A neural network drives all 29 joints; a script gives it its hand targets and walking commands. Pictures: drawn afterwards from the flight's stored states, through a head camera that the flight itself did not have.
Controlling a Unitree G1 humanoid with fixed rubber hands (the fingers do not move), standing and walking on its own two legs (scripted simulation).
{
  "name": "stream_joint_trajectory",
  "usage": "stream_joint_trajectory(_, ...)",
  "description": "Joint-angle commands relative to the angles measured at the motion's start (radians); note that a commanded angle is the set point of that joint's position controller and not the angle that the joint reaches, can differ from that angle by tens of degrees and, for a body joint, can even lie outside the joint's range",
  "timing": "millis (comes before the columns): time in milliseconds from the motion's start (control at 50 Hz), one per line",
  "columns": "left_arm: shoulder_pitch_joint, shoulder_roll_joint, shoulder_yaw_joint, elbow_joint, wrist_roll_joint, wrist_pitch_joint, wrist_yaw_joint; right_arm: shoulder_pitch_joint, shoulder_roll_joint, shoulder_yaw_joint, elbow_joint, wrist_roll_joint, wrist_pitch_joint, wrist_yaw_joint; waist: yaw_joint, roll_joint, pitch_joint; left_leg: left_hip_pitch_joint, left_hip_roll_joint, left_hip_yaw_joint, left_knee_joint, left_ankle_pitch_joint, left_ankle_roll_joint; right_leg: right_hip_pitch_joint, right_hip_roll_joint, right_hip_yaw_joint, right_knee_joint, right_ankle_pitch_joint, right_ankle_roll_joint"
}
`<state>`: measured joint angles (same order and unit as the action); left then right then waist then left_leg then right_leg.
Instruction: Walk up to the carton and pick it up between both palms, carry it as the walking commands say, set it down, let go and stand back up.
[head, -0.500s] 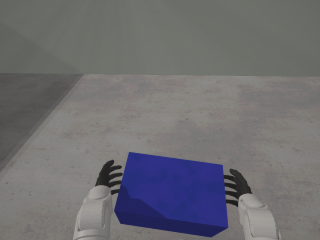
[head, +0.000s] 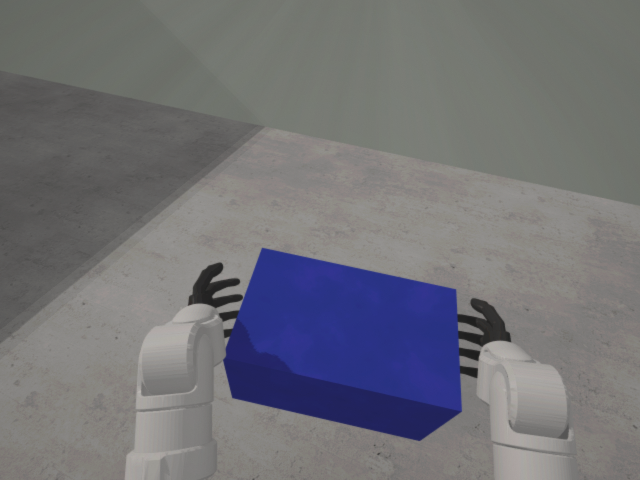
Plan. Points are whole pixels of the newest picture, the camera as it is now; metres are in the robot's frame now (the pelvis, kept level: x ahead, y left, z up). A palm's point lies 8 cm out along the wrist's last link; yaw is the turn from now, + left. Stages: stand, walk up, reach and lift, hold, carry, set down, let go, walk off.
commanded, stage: carry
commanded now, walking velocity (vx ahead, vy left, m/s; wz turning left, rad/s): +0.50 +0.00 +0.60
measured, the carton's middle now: (341, 345) +0.31 -0.01 +0.02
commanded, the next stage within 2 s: none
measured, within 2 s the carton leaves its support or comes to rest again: neither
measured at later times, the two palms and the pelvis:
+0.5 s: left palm (178, 220) +0.52 +0.27 +0.07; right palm (369, 200) +0.60 -0.07 +0.05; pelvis +0.30 +0.04 -0.02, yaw +16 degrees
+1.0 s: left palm (166, 125) +0.88 +0.40 +0.07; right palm (296, 100) +1.04 +0.10 +0.06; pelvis +0.73 +0.13 +0.00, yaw +31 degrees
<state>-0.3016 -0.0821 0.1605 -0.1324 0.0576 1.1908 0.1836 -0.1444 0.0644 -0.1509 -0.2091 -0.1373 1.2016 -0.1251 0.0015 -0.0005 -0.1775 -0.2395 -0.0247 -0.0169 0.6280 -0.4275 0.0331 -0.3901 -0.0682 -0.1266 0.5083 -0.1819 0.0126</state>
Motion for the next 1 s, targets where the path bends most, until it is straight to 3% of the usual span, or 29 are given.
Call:
stream_joint_trajectory(0, -0.381, -1.039, -0.655, -0.096, -0.367, 0.02, -0.379, -0.876, 0.935, 0.736, -0.269, 0.571, 0.011, 0.371, 0.03, -0.133, -0.238, -0.384, 0.08, 0.021, 0.119, -0.107, 0.012, 0.491, -0.363, 0.363, -0.297, -0.275, -0.13)
stream_joint_trajectory(40, -0.443, -1.004, -0.657, -0.187, -0.336, 0.007, -0.35, -0.83, 0.935, 0.739, -0.208, 0.583, 0.023, 0.381, 0.02, -0.263, -0.228, -0.199, 0.054, 0.085, -0.082, -0.066, 0.014, 0.339, -0.298, 0.206, -0.274, -0.342, -0.091)
stream_joint_trajectory(80, -0.58, -1.001, -0.71, -0.359, -0.385, -0.013, -0.341, -0.804, 1.009, 0.763, -0.224, 0.627, 0.011, 0.377, -0.019, -0.244, -0.275, -0.054, 0.046, 0.076, -0.263, 0.096, 0.032, 0.347, -0.22, 0.012, -0.078, -0.272, -0.024)
stream_joint_trajectory(100, -0.653, -1.007, -0.737, -0.414, -0.415, -0.014, -0.349, -0.761, 1.002, 0.737, -0.209, 0.607, 0.009, 0.373, -0.025, -0.134, -0.263, 0.03, 0.066, 0.03, -0.26, 0.155, 0.055, 0.262, -0.183, -0.052, 0.006, -0.252, 0.021)
stream_joint_trajectory(140, -0.668, -1.001, -0.748, -0.393, -0.44, 0.0, -0.367, -0.674, 1.018, 0.685, -0.128, 0.561, 0.02, 0.352, -0.047, 0.077, -0.233, 0.199, 0.278, -0.364, -0.37, 0.068, 0.171, -0.018, -0.051, -0.095, 0.268, -0.209, 0.064)
stream_joint_trajectory(180, -0.635, -0.953, -0.746, -0.371, -0.434, 0.007, -0.374, -0.668, 1.009, 0.654, -0.123, 0.528, 0.009, 0.34, -0.05, 0.17, -0.203, 0.397, 0.341, -0.511, -0.348, 0.281, 0.231, -0.287, 0.021, 0.022, 0.315, -0.376, 0.064)
stream_joint_trajectory(220, -0.506, -0.995, -0.752, -0.276, -0.442, 0.019, -0.392, -0.639, 1.01, 0.674, -0.184, 0.505, -0.002, 0.32, -0.055, 0.154, -0.27, 0.579, 0.298, -0.362, -0.175, 0.814, 0.23, -0.335, 0.028, -0.031, 0.242, -0.317, 0.069)
stream_joint_trajectory(300, -0.385, -1.037, -0.75, -0.147, -0.435, 0.028, -0.409, -0.589, 0.934, 0.679, -0.218, 0.44, -0.006, 0.304, -0.012, 0.186, -0.286, 0.46, 0.187, -0.081, 0.145, 1.286, 0.129, -0.057, 0.039, -0.034, 0.054, -0.125, 0.031)
stream_joint_trajectory(320, -0.356, -1.034, -0.759, -0.156, -0.429, 0.027, -0.409, -0.565, 0.92, 0.68, -0.191, 0.429, -0.003, 0.309, 0.041, 0.12, -0.326, 0.098, 0.112, 0.075, 0.317, 1.231, 0.06, 0.39, 0.01, -0.009, -0.101, 0.089, 0.001)
stream_joint_trajectory(360, -0.339, -0.97, -0.743, -0.157, -0.393, 0.011, -0.395, -0.581, 0.93, 0.717, -0.203, 0.456, -0.001, 0.318, 0.036, -0.316, -0.285, -0.765, -0.079, 0.146, 0.535, -0.169, 0.021, 1.039, -0.411, 0.47, -0.023, 1.256, -0.157)
stream_joint_trajectory(380, -0.346, -0.967, -0.758, -0.193, -0.382, 0.002, -0.382, -0.567, 0.909, 0.728, -0.195, 0.451, -0.004, 0.322, 0.045, -0.23, -0.221, -0.835, 0.013, 0.069, 0.563, -0.205, 0.044, 1.048, -0.421, 0.407, 0.037, 1.284, -0.175)
stream_joint_trajectory(460, -0.444, -0.976, -0.773, -0.327, -0.407, -0.024, -0.386, -0.67, 0.957, 0.792, -0.275, 0.503, -0.037, 0.331, 0.062, -0.139, -0.022, -0.905, -0.008, 0.237, 0.365, -0.156, 0.03, 1.033, -0.292, 0.169, -0.029, 1.233, -0.048)
stream_joint_trajectory(520, -0.429, -0.951, -0.786, -0.357, -0.423, -0.021, -0.391, -0.667, 0.982, 0.82, -0.31, 0.519, -0.046, 0.322, 0.004, -0.196, -0.107, -0.144, -0.217, 0.481, -0.102, 0.28, 0.025, 0.603, -0.113, -0.188, 0.169, 1.516, 0.047)
stream_joint_trajectory(540, -0.413, -0.935, -0.793, -0.386, -0.428, -0.027, -0.39, -0.589, 0.954, 0.805, -0.309, 0.494, -0.05, 0.318, -0.028, -0.191, -0.231, 0.167, -0.234, 0.472, -0.192, 0.53, 0.052, 0.489, -0.126, -0.196, 0.37, 1.403, 0.07)
stream_joint_trajectory(560, -0.378, -0.928, -0.779, -0.327, -0.428, -0.02, -0.403, -0.568, 0.944, 0.803, -0.341, 0.487, -0.052, 0.309, -0.089, -0.228, -0.322, 0.46, -0.095, 0.198, -0.137, 0.638, 0.167, 0.216, -0.105, -0.164, 0.704, 1.071, 0.103)
stream_joint_trajectory(580, -0.36, -0.922, -0.776, -0.326, -0.414, -0.023, -0.41, -0.497, 0.943, 0.776, -0.283, 0.471, -0.056, 0.31, -0.047, 0.128, -0.296, 0.635, 0.178, -0.286, -0.177, 0.902, 0.326, -0.127, 0.061, -0.106, 0.884, -0.06, 0.117)
stream_joint_trajectory(620, -0.418, -0.901, -0.732, -0.326, -0.433, -0.012, -0.445, -0.545, 0.97, 0.802, -0.291, 0.451, -0.052, 0.286, -0.056, 0.041, -0.32, 0.512, 0.359, -0.733, -0.238, 0.606, 0.469, -0.215, 0.083, 0.247, 1.025, -0.454, 0.021)
stream_joint_trajectory(640, -0.494, -0.897, -0.738, -0.367, -0.462, -0.024, -0.456, -0.552, 0.978, 0.811, -0.299, 0.437, -0.055, 0.273, -0.066, -0.013, -0.246, 0.559, 0.387, -0.724, -0.114, 0.846, 0.491, -0.396, 0.036, 0.318, 1.062, -0.552, 0.033)
stream_joint_trajectory(660, -0.395, -0.903, -0.734, -0.327, -0.446, -0.021, -0.454, -0.545, 0.957, 0.836, -0.332, 0.452, -0.051, 0.275, -0.057, -0.078, -0.269, 0.695, 0.316, -0.574, -0.098, 1.004, 0.425, -0.467, 0.007, 0.25, 0.965, -0.472, 0.031)
stream_joint_trajectory(720, -0.386, -0.972, -0.725, -0.291, -0.448, -0.044, -0.445, -0.623, 1.016, 0.861, -0.348, 0.505, -0.06, 0.288, -0.038, -0.096, -0.205, 0.455, 0.26, -0.456, -0.107, 0.896, 0.295, -0.336, -0.014, 0.224, 0.562, -0.422, 0.012)
stream_joint_trajectory(760, -0.269, -0.947, -0.676, -0.27, -0.403, -0.055, -0.44, -0.566, 0.989, 0.881, -0.333, 0.495, -0.064, 0.287, -0.005, -0.063, -0.171, 0.086, 0.274, -0.297, -0.07, 0.808, 0.194, 0.082, -0.048, 0.288, 0.119, -0.375, -0.012)
stream_joint_trajectory(780, -0.196, -0.939, -0.659, -0.239, -0.368, -0.059, -0.427, -0.558, 0.976, 0.876, -0.311, 0.511, -0.052, 0.296, 0.027, -0.065, -0.158, -0.008, 0.176, -0.071, 0.055, 0.711, 0.109, 0.276, -0.001, 0.186, -0.148, -0.146, 0.022)
stream_joint_trajectory(800, -0.195, -0.927, -0.639, -0.24, -0.358, -0.064, -0.424, -0.569, 0.948, 0.876, -0.326, 0.507, -0.047, 0.303, 0.059, -0.293, -0.17, -0.196, 0.062, 0.062, 0.257, 0.362, 0.058, 0.54, -0.084, 0.188, -0.255, 0.404, 0.071)
stream_joint_trajectory(820, -0.183, -0.901, -0.627, -0.233, -0.352, -0.069, -0.417, -0.61, 0.96, 0.898, -0.373, 0.538, -0.046, 0.312, 0.032, -0.523, -0.274, -0.42, -0.062, 0.072, 0.448, -0.121, 0.0, 0.806, -0.341, 0.533, -0.135, 1.039, 0.029)
stream_joint_trajectory(840, -0.141, -0.89, -0.633, -0.212, -0.325, -0.067, -0.403, -0.548, 0.926, 0.885, -0.293, 0.527, -0.024, 0.326, 0.034, -0.341, -0.335, -0.453, -0.049, -0.038, 0.507, -0.19, 0.019, 0.885, -0.336, 0.598, -0.062, 1.162, -0.043)
stream_joint_trajectory(860, -0.131, -0.904, -0.655, -0.2, -0.319, -0.071, -0.401, -0.595, 0.915, 0.907, -0.347, 0.535, -0.032, 0.334, 0.031, -0.365, -0.344, -0.462, -0.022, -0.076, 0.556, -0.176, 0.015, 0.872, -0.351, 0.594, -0.058, 1.058, -0.077)
stream_joint_trajectory(880, -0.077, -0.948, -0.656, -0.192, -0.291, -0.079, -0.391, -0.589, 0.891, 0.885, -0.374, 0.543, -0.027, 0.348, 0.05, -0.248, -0.295, -0.568, 0.006, -0.045, 0.575, -0.164, 0.004, 0.854, -0.362, 0.63, -0.007, 0.864, -0.178)
stream_joint_trajectory(940, -0.3, -0.966, -0.735, -0.298, -0.342, -0.069, -0.385, -0.569, 0.944, 0.848, -0.25, 0.531, -0.042, 0.358, 0.046, -0.016, -0.136, -0.763, 0.043, 0.048, 0.576, -0.044, 0.002, 0.947, -0.306, 0.416, -0.027, 0.97, -0.059)
stream_joint_trajectory(980, -0.472, -0.885, -0.788, -0.46, -0.426, -0.071, -0.403, -0.472, 0.968, 0.797, -0.162, 0.47, -0.054, 0.322, 0.046, -0.021, -0.112, -0.843, -0.031, 0.165, 0.624, 0.025, -0.004, 1.033, -0.244, 0.232, -0.023, 1.245, 0.11)
